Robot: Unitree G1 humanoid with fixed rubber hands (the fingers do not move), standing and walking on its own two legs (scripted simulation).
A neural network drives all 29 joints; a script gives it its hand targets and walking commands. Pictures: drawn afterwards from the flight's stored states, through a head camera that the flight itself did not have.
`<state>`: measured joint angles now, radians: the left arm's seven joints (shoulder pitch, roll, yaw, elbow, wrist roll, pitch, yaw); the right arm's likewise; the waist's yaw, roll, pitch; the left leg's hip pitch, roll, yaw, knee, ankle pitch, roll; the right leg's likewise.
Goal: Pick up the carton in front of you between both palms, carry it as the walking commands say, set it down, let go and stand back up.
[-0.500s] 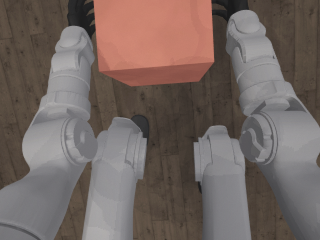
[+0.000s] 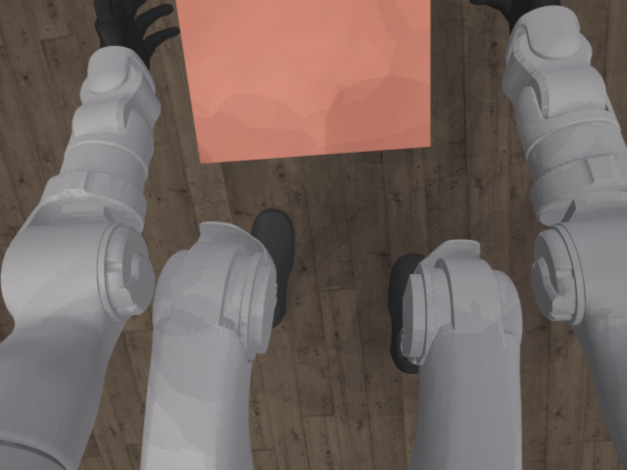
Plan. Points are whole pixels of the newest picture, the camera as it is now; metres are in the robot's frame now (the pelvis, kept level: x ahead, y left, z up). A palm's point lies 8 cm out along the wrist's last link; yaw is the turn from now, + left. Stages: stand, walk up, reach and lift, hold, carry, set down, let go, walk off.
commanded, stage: set down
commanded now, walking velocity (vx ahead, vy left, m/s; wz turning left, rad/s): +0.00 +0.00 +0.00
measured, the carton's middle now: (315, 60) +0.49 +0.06 -0.25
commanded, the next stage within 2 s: let go in 1.04 s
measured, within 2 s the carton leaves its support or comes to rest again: neither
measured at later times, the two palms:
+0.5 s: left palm out of the picture +0.49 +0.24 -0.02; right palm out of the picture +0.56 -0.13 -0.02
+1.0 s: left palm out of the picture +0.48 +0.26 +0.13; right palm out of the picture +0.56 -0.14 +0.13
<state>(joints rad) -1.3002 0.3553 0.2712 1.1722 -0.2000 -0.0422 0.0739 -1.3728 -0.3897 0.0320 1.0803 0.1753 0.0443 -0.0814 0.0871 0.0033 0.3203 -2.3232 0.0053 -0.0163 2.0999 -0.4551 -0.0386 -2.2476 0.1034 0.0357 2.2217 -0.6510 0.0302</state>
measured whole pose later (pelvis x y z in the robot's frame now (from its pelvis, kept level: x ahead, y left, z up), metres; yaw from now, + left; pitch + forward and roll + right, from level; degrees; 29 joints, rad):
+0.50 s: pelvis +0.01 +0.01 +0.09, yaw +0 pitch +45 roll -1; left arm -1.09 0.22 0.29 0.87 -0.11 0.09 0.10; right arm -1.24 -0.33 -0.14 1.00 0.06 0.12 -0.06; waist 0.10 -0.02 0.00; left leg -2.16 -0.02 -0.03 1.80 -0.43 -0.02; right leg -2.07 0.07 0.03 1.90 -0.61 0.03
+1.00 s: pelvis +0.04 +0.01 +0.22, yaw +0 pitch +46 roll -1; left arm -0.89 0.18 0.34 0.72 -0.05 0.13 0.04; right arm -1.06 -0.29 -0.20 0.87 -0.01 0.15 0.00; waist 0.10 -0.03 -0.12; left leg -1.77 -0.02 -0.03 1.30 -0.34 -0.02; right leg -1.70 0.06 0.05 1.38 -0.48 0.02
